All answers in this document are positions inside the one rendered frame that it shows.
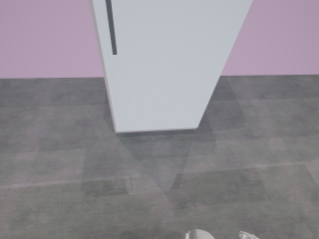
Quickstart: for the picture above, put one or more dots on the right robot thigh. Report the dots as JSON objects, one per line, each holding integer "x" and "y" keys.
{"x": 198, "y": 234}

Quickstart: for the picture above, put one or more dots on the fridge door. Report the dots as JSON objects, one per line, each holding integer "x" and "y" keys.
{"x": 170, "y": 55}

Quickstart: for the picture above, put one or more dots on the handle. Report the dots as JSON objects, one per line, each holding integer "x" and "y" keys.
{"x": 111, "y": 26}

